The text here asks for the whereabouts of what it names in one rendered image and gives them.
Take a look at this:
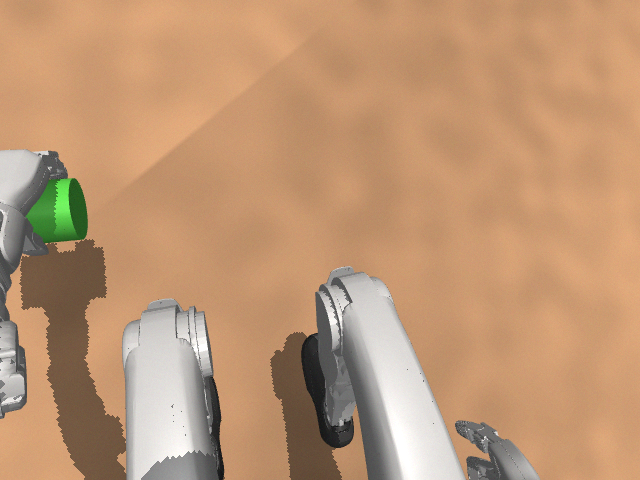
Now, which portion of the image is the right robot hand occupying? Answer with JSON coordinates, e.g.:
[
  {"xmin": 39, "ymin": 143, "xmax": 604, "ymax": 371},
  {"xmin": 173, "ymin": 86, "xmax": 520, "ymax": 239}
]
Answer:
[{"xmin": 455, "ymin": 421, "xmax": 541, "ymax": 480}]

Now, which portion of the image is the left robot arm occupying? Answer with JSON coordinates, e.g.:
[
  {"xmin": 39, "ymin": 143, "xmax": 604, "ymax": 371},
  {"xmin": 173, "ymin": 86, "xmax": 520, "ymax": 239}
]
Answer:
[{"xmin": 0, "ymin": 203, "xmax": 27, "ymax": 419}]

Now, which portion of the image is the can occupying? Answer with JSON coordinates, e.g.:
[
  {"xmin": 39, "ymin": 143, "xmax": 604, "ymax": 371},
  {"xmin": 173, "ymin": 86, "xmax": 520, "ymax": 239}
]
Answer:
[{"xmin": 25, "ymin": 178, "xmax": 88, "ymax": 243}]

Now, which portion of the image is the right robot foot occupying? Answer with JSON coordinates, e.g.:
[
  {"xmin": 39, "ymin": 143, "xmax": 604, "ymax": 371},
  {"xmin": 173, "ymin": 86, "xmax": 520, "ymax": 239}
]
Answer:
[{"xmin": 301, "ymin": 333, "xmax": 354, "ymax": 448}]

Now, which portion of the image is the left robot hand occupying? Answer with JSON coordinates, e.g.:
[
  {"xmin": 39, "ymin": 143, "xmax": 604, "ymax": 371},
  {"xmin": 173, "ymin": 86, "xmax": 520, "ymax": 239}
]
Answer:
[{"xmin": 0, "ymin": 149, "xmax": 68, "ymax": 256}]

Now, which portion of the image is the left robot foot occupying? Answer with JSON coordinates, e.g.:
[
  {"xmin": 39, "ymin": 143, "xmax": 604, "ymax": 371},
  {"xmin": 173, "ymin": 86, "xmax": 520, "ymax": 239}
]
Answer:
[{"xmin": 208, "ymin": 377, "xmax": 224, "ymax": 480}]

